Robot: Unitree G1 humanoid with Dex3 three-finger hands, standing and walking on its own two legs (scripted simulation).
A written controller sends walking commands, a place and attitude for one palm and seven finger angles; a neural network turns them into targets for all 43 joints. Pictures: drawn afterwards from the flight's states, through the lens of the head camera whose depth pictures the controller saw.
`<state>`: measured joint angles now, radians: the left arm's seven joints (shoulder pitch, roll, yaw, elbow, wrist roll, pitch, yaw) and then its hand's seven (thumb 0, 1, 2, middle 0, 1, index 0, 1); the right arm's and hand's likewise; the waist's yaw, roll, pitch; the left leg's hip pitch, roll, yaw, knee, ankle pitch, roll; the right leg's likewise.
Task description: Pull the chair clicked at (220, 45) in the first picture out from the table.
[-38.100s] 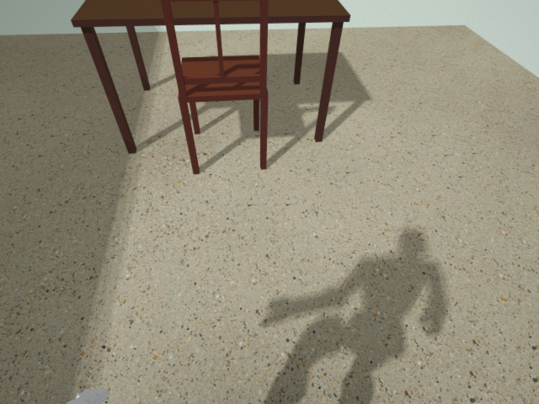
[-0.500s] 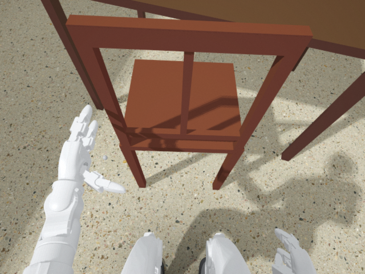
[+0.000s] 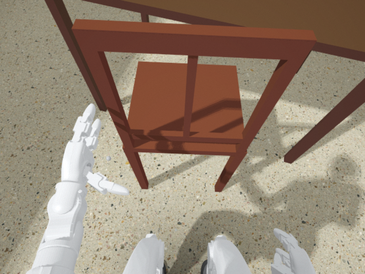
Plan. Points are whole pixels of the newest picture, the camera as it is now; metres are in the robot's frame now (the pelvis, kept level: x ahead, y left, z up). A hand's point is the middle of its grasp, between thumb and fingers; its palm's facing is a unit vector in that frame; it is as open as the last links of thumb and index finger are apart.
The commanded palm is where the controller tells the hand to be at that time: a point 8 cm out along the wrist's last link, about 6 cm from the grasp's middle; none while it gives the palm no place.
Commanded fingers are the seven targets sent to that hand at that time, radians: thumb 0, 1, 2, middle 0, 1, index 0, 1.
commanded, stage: push the fingers through the gap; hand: left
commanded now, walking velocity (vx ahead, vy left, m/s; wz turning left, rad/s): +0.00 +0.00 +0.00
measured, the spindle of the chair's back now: (188, 102) +0.49 +0.00 +0.04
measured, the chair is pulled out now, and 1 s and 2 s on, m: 0.11 0.11 0.11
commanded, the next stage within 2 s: hook a spindle and tug to test in 1.58 s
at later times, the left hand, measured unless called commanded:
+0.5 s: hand (113, 140) +0.39 +0.17 +0.02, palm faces +0.01 -1.00 -0.07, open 16.9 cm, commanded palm +0.37 +0.22 +0.02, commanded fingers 0.00 -0.50 0.30 -0.06 -0.08 -0.06 -0.08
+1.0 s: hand (114, 121) +0.44 +0.17 +0.02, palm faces +0.01 -1.00 -0.05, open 16.9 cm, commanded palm +0.42 +0.21 +0.02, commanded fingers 0.00 -0.50 0.30 -0.06 -0.08 -0.06 -0.08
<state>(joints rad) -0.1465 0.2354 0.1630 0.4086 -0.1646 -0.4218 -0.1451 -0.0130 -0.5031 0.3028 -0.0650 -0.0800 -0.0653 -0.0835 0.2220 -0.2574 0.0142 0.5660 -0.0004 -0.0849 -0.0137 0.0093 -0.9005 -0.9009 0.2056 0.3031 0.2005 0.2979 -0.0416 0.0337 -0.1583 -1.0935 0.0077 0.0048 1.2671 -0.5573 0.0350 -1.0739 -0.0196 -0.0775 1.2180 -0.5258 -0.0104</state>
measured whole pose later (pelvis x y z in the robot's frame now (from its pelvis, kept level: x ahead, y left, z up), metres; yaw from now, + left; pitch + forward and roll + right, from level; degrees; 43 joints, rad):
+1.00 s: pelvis -0.01 +0.00 -0.01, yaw -1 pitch +25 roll -3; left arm -0.56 0.33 0.30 0.81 -0.12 -0.45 -0.16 -0.01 -0.50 0.30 -0.06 -0.08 -0.06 -0.08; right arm 0.28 -0.27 0.02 0.62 -0.02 -0.05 0.00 0.01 -0.90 -0.90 0.21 0.30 0.20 0.30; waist -0.11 0.04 -0.16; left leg -1.19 0.02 0.01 1.30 -0.55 0.04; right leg -1.17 -0.01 -0.07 1.24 -0.51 -0.01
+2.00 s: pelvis -0.01 +0.00 -0.01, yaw -1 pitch +26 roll -3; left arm -0.69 0.36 0.33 0.96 -0.08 -0.49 -0.15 -0.01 -0.50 0.30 -0.20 -0.51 -0.20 -0.52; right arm 0.26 -0.27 0.02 0.62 -0.03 -0.01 0.01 0.01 -0.90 -0.90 0.21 0.30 0.20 0.30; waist -0.13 0.04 -0.15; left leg -1.23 0.02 0.00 1.32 -0.55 0.03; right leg -1.21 0.00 -0.08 1.26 -0.51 -0.02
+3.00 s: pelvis +0.01 +0.00 +0.00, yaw -2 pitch +25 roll -3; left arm -0.47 0.26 0.27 0.75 -0.12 -0.47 -0.10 0.00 0.63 0.74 -0.43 -1.42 -0.41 -1.45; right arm 0.27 -0.25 0.01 0.60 -0.02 0.00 0.03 0.01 -0.90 -0.90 0.21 0.30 0.20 0.30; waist -0.10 0.03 -0.17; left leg -1.14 0.02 0.02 1.27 -0.57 0.04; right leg -1.12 0.00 -0.06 1.21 -0.52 -0.01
